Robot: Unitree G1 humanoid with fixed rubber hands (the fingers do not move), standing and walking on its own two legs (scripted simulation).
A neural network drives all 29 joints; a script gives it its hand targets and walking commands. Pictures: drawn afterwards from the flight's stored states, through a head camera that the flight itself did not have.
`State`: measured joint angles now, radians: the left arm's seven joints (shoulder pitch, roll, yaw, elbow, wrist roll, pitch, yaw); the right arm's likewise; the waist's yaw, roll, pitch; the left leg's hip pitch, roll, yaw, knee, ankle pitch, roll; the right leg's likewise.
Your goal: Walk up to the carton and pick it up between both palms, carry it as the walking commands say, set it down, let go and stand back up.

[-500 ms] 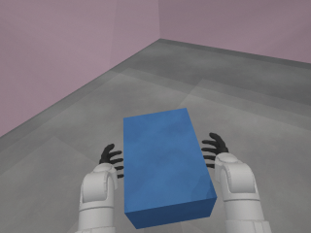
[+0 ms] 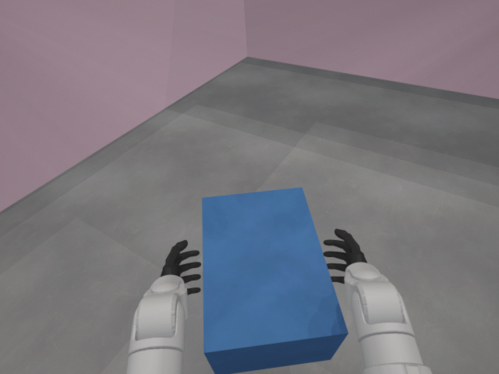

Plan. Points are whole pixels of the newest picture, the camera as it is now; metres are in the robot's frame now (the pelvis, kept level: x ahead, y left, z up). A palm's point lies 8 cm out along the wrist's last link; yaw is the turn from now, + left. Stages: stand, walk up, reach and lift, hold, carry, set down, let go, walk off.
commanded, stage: hold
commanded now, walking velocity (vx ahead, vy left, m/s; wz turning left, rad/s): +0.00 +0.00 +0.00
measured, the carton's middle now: (262, 273) +0.33 +0.02 -0.05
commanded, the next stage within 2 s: set down in 0.76 s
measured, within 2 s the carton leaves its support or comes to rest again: neither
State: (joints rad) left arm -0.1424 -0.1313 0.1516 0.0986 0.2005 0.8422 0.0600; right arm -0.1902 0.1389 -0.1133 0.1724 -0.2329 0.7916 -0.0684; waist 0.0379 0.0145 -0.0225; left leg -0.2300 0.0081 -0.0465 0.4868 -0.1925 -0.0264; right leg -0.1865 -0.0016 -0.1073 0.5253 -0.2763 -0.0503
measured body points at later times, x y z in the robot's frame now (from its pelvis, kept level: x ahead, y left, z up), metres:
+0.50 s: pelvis -0.01 +0.06 +0.01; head -0.05 +0.06 +0.45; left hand +0.28 +0.20 +0.04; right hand +0.28 -0.10 +0.05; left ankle +0.05 +0.15 -0.74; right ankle +0.01 -0.08 -0.73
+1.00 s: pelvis +0.00 +0.03 +0.00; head -0.07 +0.02 +0.45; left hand +0.29 +0.18 +0.02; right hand +0.30 -0.13 +0.04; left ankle +0.05 +0.15 -0.74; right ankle +0.01 -0.08 -0.74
